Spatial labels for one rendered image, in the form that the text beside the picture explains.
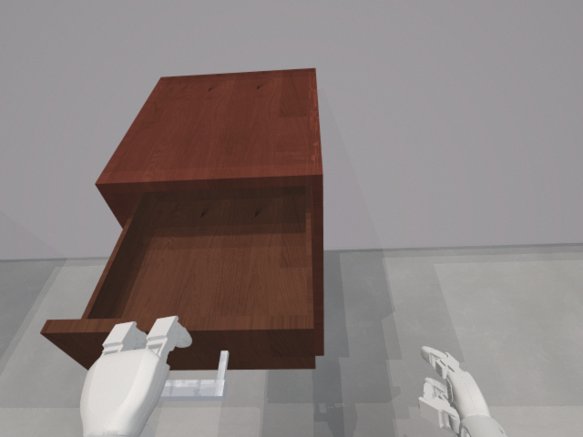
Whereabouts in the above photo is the right robot forearm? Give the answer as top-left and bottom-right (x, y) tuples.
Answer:
(459, 414), (507, 437)

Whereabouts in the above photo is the handle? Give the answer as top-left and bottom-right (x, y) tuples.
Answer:
(159, 351), (229, 401)

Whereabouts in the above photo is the robot right hand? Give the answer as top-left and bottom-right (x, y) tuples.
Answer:
(419, 346), (491, 437)

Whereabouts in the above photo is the robot left hand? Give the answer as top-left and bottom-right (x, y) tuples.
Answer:
(80, 316), (192, 437)

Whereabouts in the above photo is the cabinet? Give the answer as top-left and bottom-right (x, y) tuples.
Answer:
(95, 68), (324, 356)

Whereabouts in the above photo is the drawer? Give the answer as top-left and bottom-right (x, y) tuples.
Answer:
(40, 186), (315, 371)

